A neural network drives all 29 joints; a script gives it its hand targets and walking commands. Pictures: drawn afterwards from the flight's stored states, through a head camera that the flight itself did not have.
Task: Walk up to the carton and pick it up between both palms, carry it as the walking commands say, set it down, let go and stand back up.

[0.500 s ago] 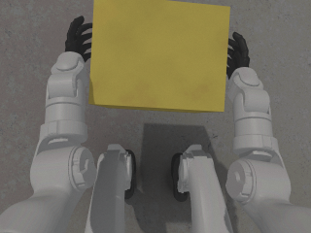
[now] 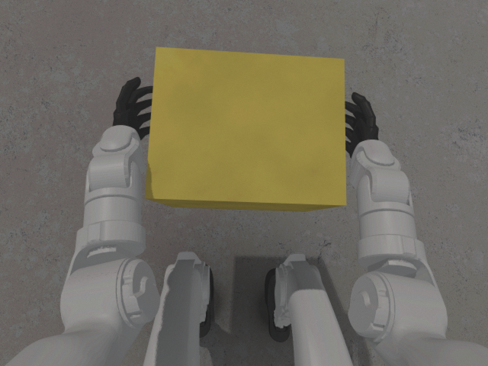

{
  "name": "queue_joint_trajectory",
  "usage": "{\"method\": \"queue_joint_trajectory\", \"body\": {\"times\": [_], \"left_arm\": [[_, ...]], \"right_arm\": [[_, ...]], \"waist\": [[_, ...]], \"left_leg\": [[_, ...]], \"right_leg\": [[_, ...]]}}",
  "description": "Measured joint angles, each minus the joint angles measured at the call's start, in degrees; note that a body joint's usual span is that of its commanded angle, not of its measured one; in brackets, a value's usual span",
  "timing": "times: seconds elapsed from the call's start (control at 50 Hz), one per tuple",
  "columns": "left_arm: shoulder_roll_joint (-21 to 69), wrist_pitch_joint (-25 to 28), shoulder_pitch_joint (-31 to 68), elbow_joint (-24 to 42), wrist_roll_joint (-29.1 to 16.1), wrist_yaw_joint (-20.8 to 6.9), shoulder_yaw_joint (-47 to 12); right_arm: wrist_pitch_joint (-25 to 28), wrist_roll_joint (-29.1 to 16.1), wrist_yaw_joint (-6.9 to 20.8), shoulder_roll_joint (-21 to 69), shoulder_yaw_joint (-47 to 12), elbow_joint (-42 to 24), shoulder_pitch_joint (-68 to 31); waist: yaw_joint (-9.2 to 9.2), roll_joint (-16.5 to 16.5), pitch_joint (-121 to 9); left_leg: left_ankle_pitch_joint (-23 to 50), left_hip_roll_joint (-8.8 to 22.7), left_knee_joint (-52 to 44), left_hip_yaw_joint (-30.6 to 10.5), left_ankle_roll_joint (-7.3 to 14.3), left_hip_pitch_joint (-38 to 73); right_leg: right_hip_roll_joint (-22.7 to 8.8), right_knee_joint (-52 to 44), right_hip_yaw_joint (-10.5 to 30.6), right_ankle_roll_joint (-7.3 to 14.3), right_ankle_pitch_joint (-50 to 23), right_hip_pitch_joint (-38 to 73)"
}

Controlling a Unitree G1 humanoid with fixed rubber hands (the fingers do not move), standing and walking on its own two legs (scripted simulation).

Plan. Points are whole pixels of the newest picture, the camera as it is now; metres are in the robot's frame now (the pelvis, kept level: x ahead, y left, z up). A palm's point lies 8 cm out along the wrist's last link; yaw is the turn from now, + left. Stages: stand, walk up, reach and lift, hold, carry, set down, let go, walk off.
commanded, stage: reach and lift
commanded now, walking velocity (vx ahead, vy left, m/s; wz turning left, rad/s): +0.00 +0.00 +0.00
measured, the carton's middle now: (244, 145) +0.47 +0.01 -0.13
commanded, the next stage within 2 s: none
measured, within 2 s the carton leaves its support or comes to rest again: neither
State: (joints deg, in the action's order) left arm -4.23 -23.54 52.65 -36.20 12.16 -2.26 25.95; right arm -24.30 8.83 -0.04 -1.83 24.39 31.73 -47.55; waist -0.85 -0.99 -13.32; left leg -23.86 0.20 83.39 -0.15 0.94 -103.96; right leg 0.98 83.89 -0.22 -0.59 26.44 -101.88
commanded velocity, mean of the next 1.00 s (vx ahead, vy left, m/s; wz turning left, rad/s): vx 0.00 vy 0.00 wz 0.00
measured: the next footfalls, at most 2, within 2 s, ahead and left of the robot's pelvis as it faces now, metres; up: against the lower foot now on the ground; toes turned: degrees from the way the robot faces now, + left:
none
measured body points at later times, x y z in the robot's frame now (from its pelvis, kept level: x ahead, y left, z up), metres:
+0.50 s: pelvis +0.02 +0.00 +0.06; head +0.22 +0.02 +0.47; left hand +0.46 +0.19 +0.00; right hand +0.44 -0.18 +0.00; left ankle +0.09 +0.11 -0.54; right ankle +0.08 -0.12 -0.54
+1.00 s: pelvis +0.05 +0.00 +0.14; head +0.21 +0.02 +0.56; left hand +0.44 +0.18 +0.08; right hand +0.42 -0.19 +0.08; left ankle +0.09 +0.11 -0.54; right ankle +0.08 -0.12 -0.54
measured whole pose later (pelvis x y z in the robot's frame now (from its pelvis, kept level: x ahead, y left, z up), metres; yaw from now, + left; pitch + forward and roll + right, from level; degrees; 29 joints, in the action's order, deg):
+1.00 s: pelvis +0.05 +0.00 +0.14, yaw +1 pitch +31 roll -1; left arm 4.3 -22.2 31.1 -26.9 15.5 -4.6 25.5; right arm -23.6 12.4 2.8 4.0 23.2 23.6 -26.3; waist -2.1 -0.1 -12.2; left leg -17.5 -0.5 51.2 -0.3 1.0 -64.2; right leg 0.6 51.0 0.5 -0.6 19.5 -62.1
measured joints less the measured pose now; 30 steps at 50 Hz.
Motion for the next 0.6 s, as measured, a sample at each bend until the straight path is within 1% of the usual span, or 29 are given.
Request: {"method": "queue_joint_trajectory", "body": {"times": [0.12,0.22,0.3,0.4,0.48,0.54,0.6], "left_arm": [[1.15,0.5,-3.08,1.86,0.09,-0.24,-0.57],[1.29,0.61,-4.6,2.37,0.05,-0.7,-0.7],[1.82,0.6,-5.61,2.91,-0.23,-0.78,-0.76],[2.53,-0.19,-6.83,3.15,1.24,-1.1,0.23],[3.47,-0.55,-7.87,3.2,2.19,-1.32,0.73],[4.29,-0.42,-8.86,2.89,2.95,-1.51,1.25],[4.77,0.14,-10.62,3.75,3.73,-2.13,1.33]], "right_arm": [[1.04,-0.23,0.0,0.57,-1.12,-1.66,3.79],[0.76,-0.11,-0.24,1.36,-1.47,-2.86,5.44],[0.5,-0.76,-0.48,1.48,-1.96,-4.1,7.05],[-0.01,1.09,0.47,2.63,-0.23,-2.83,7.12],[-0.46,1.7,1.03,3.04,0.56,-2.75,8.2],[-0.69,2.18,1.26,3.34,0.72,-3.02,9.63],[0.07,2.78,1.46,4.13,0.63,-3.49,11.25]], "waist": [[0.25,-0.09,-0.68],[0.09,0.2,-0.26],[0.34,0.61,-0.74],[-0.11,0.59,-0.61],[-0.12,0.47,-0.31],[-0.08,0.29,-0.46],[-0.45,0.21,-0.59]], "left_leg": [[0.26,0.04,-2.88,-0.19,-0.18,3.26],[0.88,-0.06,-5.51,-0.08,-0.14,6.48],[1.09,-0.09,-6.98,-0.29,-0.14,8.76],[1.78,-0.25,-10.07,-0.19,-0.15,12.68],[2.22,-0.16,-12.73,-0.25,-0.12,16.13],[2.35,-0.09,-14.71,-0.25,-0.06,18.59],[2.78,-0.18,-17.06,-0.19,-0.05,20.78]], "right_leg": [[0.11,-2.97,-0.1,0.16,-0.35,3.25],[0.04,-5.49,0.07,0.16,-0.95,6.37],[0.05,-7.2,-0.09,0.15,-1.25,8.82],[-0.06,-10.15,0.09,0.19,-1.92,12.64],[0.06,-13.03,0.1,0.2,-2.51,16.13],[0.16,-15.21,0.16,0.13,-2.8,18.63],[0.08,-17.55,0.28,0.07,-3.25,20.79]]}}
